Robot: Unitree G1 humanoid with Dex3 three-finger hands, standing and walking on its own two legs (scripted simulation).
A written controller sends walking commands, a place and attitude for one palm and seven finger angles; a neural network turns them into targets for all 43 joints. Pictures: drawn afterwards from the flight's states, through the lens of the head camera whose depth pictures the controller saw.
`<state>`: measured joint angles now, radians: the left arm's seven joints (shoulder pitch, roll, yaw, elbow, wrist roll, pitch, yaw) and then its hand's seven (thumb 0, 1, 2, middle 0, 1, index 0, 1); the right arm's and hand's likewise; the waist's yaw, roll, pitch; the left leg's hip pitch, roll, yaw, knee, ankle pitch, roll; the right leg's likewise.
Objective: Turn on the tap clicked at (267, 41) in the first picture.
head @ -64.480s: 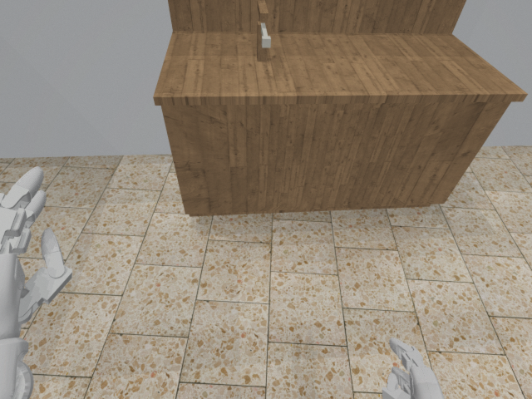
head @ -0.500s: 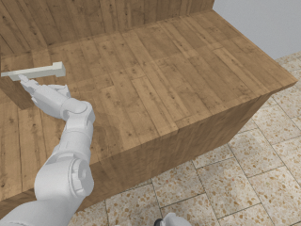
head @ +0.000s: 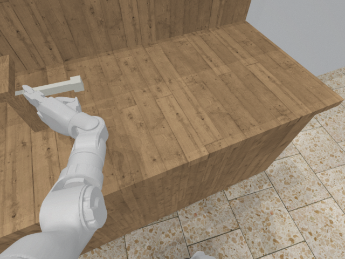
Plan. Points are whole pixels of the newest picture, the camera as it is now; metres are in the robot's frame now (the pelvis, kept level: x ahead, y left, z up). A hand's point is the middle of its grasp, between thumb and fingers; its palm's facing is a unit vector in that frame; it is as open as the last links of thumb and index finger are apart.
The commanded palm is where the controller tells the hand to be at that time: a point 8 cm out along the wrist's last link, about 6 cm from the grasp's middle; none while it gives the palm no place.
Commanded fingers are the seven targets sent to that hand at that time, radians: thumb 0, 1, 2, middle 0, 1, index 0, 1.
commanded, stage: lift the hand up off the lever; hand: left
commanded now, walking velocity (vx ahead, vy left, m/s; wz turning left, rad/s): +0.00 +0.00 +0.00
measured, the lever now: (77, 83) +0.54 +0.23 +0.09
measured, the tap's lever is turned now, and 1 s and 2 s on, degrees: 86 86 86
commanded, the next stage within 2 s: draw the hand back beside the body in 1.92 s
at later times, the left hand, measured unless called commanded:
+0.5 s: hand (71, 99) +0.46 +0.22 +0.11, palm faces +0.85 -0.52 -0.08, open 7.8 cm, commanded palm +0.40 +0.22 +0.12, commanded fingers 0.00 0.90 0.90 -0.15 -0.15 -0.15 -0.15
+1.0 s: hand (71, 95) +0.45 +0.21 +0.13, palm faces +0.85 -0.52 -0.10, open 7.8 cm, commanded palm +0.40 +0.22 +0.13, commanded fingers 0.00 0.90 0.90 -0.15 -0.15 -0.15 -0.15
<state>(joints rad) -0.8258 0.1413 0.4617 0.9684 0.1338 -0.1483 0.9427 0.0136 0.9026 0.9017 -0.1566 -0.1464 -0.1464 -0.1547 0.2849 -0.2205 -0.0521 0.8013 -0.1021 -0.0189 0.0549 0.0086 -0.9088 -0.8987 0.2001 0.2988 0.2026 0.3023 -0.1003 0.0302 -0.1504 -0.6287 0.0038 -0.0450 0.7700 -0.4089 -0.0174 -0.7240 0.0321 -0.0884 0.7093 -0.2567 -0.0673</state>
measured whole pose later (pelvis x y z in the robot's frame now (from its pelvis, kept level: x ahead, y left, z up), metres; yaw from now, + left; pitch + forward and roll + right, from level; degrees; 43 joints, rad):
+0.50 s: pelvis +0.01 +0.01 +0.01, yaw +1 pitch +13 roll +0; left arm -0.77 0.07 0.39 0.82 0.12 -0.07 0.93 0.01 0.90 0.90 -0.16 -0.15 -0.15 -0.15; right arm 0.21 -0.21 -0.05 0.79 -0.10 -0.01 0.04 0.01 -0.91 -0.90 0.20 0.30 0.20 0.30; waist -0.05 0.03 -0.13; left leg -0.54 -0.01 -0.05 0.72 -0.40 -0.01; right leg -0.63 0.02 -0.10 0.66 -0.26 -0.06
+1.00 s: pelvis +0.01 +0.00 +0.02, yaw +1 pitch +10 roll +0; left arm -0.74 0.05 0.37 0.74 0.11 0.04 0.93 0.01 0.90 0.90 -0.16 -0.15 -0.15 -0.15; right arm 0.20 -0.22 -0.05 0.80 -0.08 0.00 0.02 0.01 -0.91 -0.90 0.20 0.30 0.20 0.30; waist -0.04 0.03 -0.12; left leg -0.46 0.00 -0.05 0.64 -0.37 -0.02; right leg -0.56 0.03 -0.09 0.61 -0.24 -0.07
